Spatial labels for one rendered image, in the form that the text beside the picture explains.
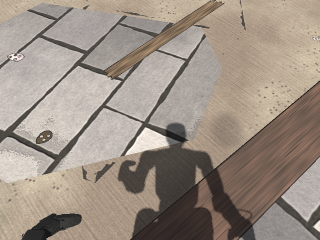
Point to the left robot hand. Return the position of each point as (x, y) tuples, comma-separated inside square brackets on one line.
[(52, 224)]

